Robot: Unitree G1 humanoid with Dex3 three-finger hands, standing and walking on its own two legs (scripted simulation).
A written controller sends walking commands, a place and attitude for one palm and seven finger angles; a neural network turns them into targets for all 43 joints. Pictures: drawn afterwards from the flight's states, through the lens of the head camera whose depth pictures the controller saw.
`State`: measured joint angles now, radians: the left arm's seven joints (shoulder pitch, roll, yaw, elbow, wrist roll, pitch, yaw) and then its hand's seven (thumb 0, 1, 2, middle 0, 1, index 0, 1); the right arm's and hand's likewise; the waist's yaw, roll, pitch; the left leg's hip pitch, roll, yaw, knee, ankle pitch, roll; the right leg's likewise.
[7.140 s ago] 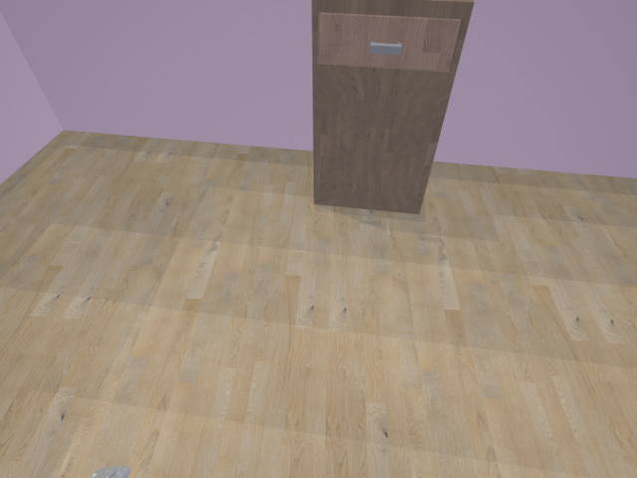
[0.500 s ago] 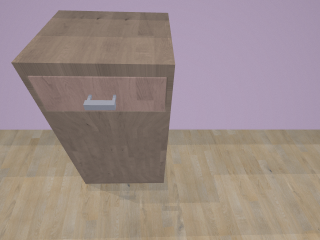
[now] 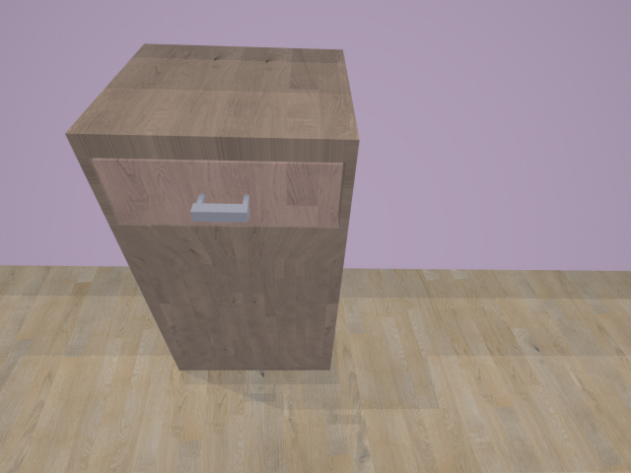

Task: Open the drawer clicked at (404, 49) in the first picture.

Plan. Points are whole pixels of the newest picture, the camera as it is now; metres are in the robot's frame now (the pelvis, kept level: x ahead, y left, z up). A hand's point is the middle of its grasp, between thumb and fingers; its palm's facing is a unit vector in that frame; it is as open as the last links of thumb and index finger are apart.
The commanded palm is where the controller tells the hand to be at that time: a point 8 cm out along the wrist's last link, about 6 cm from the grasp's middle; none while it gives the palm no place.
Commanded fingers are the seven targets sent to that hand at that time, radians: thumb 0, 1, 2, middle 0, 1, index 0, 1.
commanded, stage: look again from close up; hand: left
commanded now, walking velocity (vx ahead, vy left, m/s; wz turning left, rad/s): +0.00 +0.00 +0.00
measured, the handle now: (222, 205) +0.59 +0.22 -0.01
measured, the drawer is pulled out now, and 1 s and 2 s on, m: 0.00 0.00 0.00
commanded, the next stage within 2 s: shuffle to correct the standing spot in 0.20 s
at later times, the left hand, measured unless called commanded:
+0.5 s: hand out of the picture -0.06 +0.18 -0.18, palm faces +0.06 -0.99 -0.14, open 7.4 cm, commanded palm none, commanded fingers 0.00 0.90 0.90 -0.20 -0.30 -0.20 -0.30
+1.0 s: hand out of the picture +0.06 +0.19 -0.18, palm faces +0.06 -0.99 -0.11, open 7.4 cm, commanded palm none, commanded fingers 0.00 0.90 0.90 -0.20 -0.30 -0.20 -0.30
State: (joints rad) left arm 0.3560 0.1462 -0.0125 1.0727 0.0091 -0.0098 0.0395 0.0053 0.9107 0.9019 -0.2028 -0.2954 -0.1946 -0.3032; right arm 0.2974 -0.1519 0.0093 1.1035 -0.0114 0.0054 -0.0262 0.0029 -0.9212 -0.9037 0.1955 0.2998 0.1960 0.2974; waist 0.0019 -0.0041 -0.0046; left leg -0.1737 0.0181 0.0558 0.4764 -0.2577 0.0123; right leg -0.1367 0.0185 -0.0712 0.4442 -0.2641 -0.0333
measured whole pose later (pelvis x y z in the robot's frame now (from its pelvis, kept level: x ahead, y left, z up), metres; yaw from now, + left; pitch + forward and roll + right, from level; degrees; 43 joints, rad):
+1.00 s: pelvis +0.07 +0.03 +0.00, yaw +1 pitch +0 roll -1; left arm 0.34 0.13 0.04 1.07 0.03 0.02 0.00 0.01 0.91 0.90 -0.20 -0.30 -0.19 -0.30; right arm 0.34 -0.11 -0.01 1.08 -0.02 -0.06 -0.05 0.00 -0.92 -0.90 0.20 0.30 0.20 0.30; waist -0.01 -0.03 0.02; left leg -0.15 0.03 0.15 0.44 -0.29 0.05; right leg -0.47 -0.07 -0.07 0.96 -0.31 0.02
